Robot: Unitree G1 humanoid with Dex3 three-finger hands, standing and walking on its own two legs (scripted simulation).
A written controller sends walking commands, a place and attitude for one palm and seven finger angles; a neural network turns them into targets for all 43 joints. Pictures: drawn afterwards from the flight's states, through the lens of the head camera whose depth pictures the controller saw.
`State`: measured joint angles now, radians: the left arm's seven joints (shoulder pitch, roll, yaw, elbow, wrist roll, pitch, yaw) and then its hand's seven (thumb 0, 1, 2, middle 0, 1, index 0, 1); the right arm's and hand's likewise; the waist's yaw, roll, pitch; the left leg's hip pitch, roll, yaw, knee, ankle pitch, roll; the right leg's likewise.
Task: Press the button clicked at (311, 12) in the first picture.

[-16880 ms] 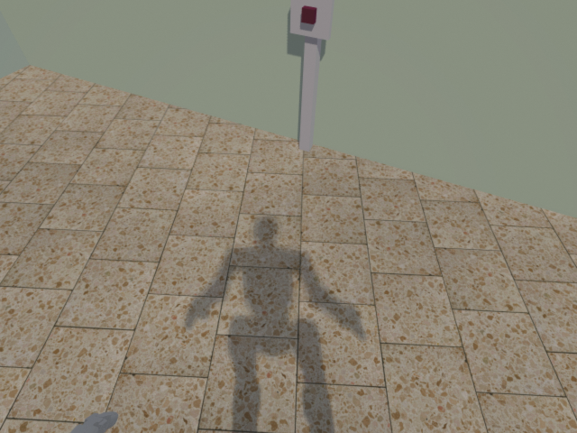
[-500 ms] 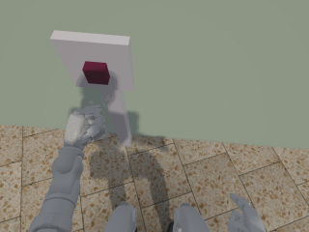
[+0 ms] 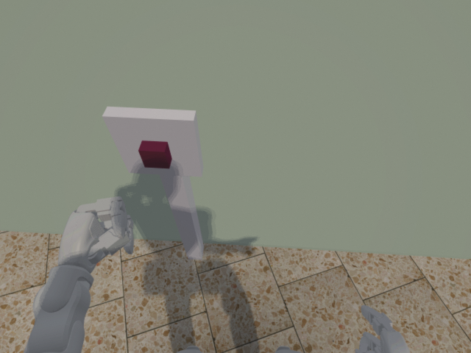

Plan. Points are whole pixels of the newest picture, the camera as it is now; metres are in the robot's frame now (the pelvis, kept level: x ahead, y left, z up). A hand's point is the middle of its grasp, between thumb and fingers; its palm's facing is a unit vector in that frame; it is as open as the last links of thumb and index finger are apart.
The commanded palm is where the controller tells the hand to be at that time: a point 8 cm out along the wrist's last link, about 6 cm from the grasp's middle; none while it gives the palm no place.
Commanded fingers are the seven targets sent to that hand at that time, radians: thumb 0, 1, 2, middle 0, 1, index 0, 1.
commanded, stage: draw the hand back to the body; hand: left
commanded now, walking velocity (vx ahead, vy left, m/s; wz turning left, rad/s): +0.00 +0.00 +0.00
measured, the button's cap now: (156, 153) +0.51 +0.18 +0.01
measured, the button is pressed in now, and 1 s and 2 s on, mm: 0 0 0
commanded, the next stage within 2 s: step back with the hand held close in 1.02 s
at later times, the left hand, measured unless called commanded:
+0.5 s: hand (42, 232) +0.25 +0.24 +0.16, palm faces +0.31 -0.88 -0.36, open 3.1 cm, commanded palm +0.19 +0.28 +0.18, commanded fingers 0.00 0.90 0.90 -1.30 -1.50 -1.30 -1.50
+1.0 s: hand out of the picture +0.20 +0.25 +0.20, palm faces +0.40 -0.83 -0.40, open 3.1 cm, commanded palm +0.15 +0.29 +0.23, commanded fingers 0.00 0.90 0.90 -1.30 -1.50 -1.30 -1.50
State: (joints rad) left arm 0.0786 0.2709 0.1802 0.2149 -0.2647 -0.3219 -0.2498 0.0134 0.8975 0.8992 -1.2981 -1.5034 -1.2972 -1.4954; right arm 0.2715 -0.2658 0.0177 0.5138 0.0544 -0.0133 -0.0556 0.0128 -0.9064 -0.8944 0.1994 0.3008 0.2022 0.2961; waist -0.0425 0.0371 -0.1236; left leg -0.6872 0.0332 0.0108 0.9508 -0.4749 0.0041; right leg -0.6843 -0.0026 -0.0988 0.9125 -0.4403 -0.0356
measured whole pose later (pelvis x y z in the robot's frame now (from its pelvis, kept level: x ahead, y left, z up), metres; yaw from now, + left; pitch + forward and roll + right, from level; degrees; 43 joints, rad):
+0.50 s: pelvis +0.04 +0.01 +0.05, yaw +0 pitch +0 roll -1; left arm 0.43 0.31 0.16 -0.33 -0.06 -0.02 0.11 0.01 0.89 0.90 -1.30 -1.50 -1.30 -1.49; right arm 0.21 -0.22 0.07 0.56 0.02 -0.08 -0.10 0.01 -0.90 -0.89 0.20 0.30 0.20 0.30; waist 0.05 0.07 -0.03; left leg -0.17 0.00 0.03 0.51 -0.34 0.02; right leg -0.18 -0.02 -0.08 0.49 -0.31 0.00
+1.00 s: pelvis +0.02 +0.01 +0.06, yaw +0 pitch -4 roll -1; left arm 0.54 0.31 0.28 -0.46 -0.05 -0.05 0.10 0.01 0.89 0.90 -1.30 -1.50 -1.30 -1.49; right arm 0.20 -0.22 0.03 0.61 0.00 -0.09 -0.09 0.01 -0.91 -0.89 0.20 0.30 0.20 0.30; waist 0.07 0.07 0.01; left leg -0.07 0.01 0.04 0.43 -0.29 0.02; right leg -0.08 0.00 -0.07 0.40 -0.25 -0.01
